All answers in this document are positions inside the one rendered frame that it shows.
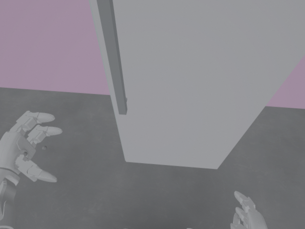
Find handle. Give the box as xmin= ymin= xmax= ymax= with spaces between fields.
xmin=97 ymin=0 xmax=127 ymax=115

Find fridge door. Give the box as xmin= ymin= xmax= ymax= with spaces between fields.
xmin=90 ymin=0 xmax=305 ymax=169

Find left robot hand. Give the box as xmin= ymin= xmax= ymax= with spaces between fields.
xmin=0 ymin=111 xmax=62 ymax=182

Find right robot hand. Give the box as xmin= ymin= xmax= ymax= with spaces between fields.
xmin=230 ymin=191 xmax=268 ymax=229

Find robot left forearm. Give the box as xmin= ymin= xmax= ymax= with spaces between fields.
xmin=0 ymin=167 xmax=20 ymax=229

